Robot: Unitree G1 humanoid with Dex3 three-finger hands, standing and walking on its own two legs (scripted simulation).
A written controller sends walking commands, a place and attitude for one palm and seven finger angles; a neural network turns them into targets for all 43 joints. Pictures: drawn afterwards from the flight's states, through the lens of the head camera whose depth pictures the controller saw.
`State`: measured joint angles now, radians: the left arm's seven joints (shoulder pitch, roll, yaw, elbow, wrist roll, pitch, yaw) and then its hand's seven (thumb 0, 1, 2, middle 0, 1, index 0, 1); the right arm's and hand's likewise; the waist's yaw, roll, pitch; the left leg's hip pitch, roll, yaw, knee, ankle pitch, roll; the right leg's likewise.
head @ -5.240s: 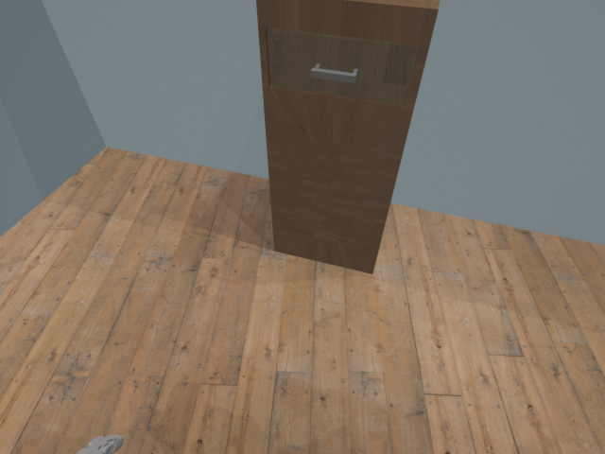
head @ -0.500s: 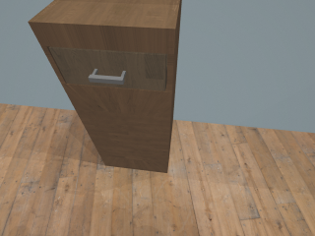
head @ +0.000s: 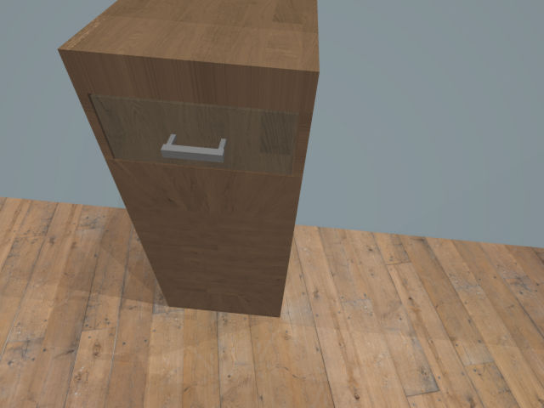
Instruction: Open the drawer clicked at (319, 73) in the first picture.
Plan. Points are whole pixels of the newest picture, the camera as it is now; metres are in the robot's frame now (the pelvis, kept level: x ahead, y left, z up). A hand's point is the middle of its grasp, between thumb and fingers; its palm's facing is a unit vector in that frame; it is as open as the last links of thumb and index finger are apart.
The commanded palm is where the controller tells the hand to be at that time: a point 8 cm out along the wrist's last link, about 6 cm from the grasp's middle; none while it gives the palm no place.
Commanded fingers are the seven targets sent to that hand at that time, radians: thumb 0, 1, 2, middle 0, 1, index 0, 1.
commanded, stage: come to a stop and stand still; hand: left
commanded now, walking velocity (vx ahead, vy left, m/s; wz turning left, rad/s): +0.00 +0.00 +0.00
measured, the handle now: (195, 147) +0.56 +0.20 +0.06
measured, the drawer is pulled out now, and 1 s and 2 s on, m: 0.00 0.00 0.00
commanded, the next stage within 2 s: look again from close up in 0.04 s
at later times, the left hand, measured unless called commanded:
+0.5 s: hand out of the picture -0.03 +0.15 -0.18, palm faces +0.04 -0.98 -0.20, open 7.3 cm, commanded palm none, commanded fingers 0.00 0.90 0.90 -0.20 -0.30 -0.20 -0.30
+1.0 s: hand out of the picture -0.09 +0.14 -0.19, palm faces +0.11 -0.99 -0.13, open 7.3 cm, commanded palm none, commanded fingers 0.00 0.90 0.90 -0.20 -0.30 -0.20 -0.30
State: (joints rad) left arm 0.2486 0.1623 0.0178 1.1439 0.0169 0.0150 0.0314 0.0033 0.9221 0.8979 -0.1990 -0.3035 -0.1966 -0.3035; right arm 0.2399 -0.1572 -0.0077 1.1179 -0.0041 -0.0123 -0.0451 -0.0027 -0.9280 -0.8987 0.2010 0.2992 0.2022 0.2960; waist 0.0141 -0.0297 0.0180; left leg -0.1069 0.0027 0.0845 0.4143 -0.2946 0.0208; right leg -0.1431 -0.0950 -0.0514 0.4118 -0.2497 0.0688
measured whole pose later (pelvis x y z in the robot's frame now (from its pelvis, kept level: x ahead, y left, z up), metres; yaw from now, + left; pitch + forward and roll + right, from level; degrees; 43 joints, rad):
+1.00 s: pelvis -0.04 -0.01 -0.01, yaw +2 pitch -2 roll +0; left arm 0.40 0.13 0.04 1.09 0.03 0.02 0.01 0.00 0.91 0.90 -0.20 -0.30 -0.20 -0.30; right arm 0.42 -0.13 -0.02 1.09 -0.02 0.01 -0.01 0.00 -0.91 -0.90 0.20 0.30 0.20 0.30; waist 0.00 -0.02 -0.01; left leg -0.24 0.02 0.04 0.59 -0.32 0.01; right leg -0.26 -0.07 -0.07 0.60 -0.37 -0.01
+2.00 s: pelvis +0.03 +0.02 -0.01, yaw +1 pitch -1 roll +1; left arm 0.20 0.17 0.04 1.00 0.02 0.03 0.04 0.00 0.94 0.90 -0.20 -0.30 -0.20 -0.30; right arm 0.24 -0.14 -0.03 1.06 -0.01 0.02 -0.04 0.01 -0.93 -0.90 0.20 0.30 0.20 0.30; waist 0.01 -0.04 0.04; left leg -0.21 0.01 0.08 0.52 -0.28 0.01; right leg -0.28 -0.02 -0.09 0.55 -0.26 -0.04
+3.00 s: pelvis +0.02 +0.04 +0.00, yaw +3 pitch -1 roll +0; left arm 0.33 0.11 -0.01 1.11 0.02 -0.01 0.03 0.01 0.92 0.90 -0.20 -0.30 -0.20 -0.30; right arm 0.32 -0.12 0.01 1.10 -0.01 -0.01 -0.03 0.00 -0.91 -0.90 0.20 0.30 0.20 0.30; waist 0.00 -0.01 0.01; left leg -0.20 -0.04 0.06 0.44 -0.23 0.05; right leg -0.25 -0.02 -0.04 0.46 -0.19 -0.01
